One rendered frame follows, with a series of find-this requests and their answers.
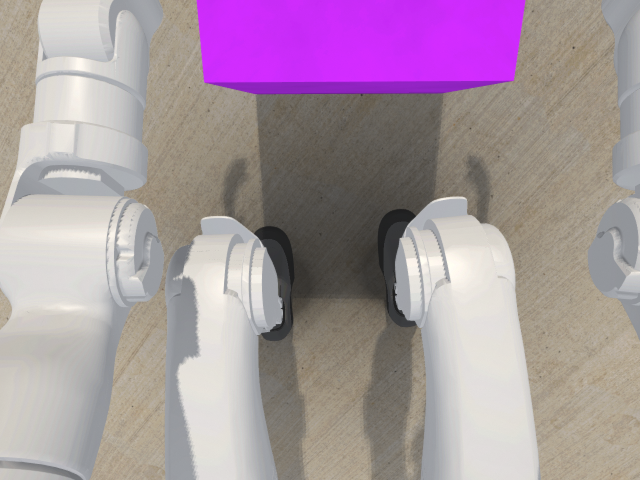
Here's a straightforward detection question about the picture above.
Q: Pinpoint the robot right forearm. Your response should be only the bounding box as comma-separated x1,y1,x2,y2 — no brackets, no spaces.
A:
601,0,640,194

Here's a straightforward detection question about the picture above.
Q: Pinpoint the right robot thigh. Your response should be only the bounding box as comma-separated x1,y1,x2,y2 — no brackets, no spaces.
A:
396,215,541,480

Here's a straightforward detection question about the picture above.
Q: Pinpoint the robot left forearm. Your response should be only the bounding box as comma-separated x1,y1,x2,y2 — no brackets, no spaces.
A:
0,0,163,297

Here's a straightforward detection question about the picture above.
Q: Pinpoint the left robot upper arm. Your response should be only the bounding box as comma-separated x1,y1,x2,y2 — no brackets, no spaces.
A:
0,194,164,480

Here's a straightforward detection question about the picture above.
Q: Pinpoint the right robot upper arm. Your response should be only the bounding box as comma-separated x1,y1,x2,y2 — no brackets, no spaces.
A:
588,193,640,340

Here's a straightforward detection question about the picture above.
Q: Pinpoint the robot right foot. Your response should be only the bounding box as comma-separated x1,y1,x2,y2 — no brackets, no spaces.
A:
378,209,417,327

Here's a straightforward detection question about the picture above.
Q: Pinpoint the carton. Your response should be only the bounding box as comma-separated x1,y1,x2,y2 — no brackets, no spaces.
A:
197,0,525,94

